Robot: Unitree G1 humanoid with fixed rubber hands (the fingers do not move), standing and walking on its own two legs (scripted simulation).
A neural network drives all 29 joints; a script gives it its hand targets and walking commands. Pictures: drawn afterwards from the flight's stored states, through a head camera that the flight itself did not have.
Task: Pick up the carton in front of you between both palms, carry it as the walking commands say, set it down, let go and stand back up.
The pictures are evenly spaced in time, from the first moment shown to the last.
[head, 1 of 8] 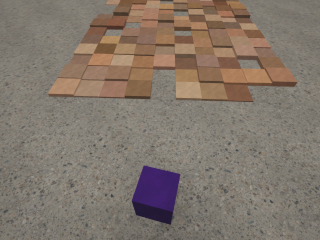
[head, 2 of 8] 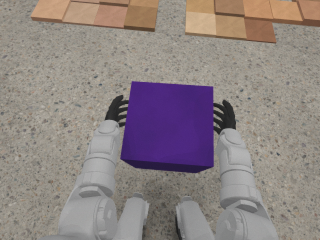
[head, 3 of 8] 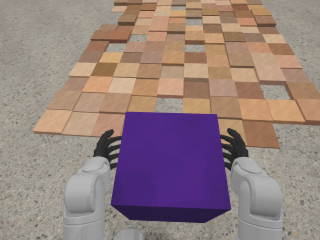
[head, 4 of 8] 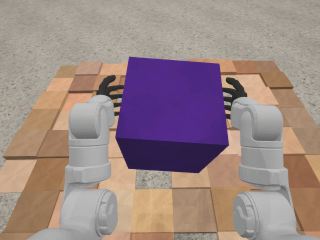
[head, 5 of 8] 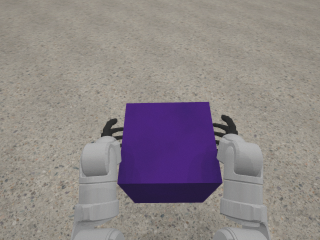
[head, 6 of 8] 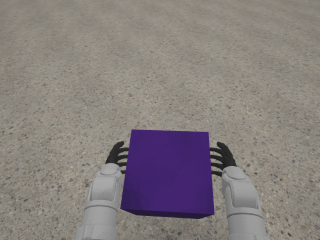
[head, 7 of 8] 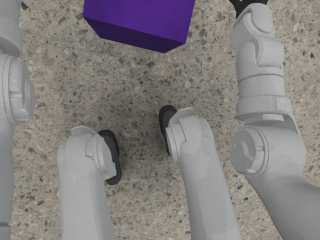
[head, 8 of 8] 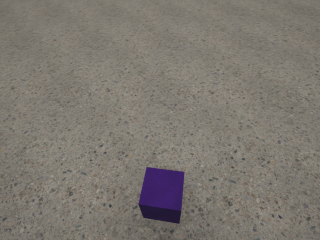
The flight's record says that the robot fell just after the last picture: no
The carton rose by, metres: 0.78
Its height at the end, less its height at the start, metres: +0.00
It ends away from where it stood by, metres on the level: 7.07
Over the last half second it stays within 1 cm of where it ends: yes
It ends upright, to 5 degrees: yes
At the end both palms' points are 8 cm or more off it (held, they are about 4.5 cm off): yes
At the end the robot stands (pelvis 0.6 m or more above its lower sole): yes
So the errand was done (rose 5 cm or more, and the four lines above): yes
